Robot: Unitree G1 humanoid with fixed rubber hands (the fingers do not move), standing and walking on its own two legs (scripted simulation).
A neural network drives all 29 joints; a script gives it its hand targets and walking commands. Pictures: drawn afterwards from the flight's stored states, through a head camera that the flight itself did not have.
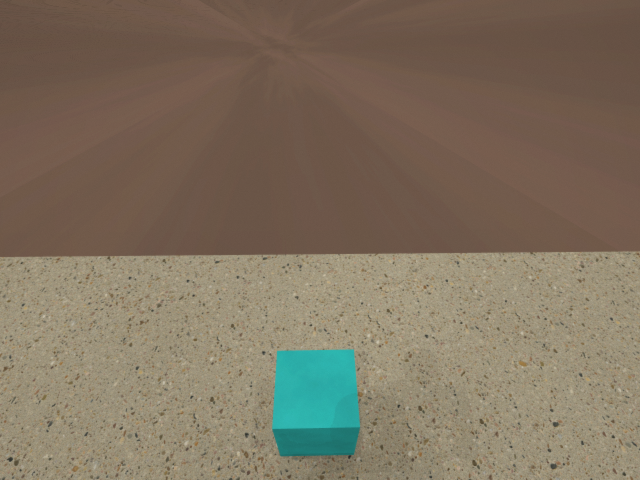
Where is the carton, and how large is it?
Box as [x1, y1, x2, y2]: [272, 349, 359, 455]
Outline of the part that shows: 353,349 277,351 272,429 280,455 353,454 359,429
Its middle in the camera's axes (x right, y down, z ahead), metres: -0.01 +0.46 +1.09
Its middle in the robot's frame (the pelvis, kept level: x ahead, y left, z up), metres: +0.45 +0.03 -0.64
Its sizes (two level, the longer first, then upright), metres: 0.210 0.200 0.250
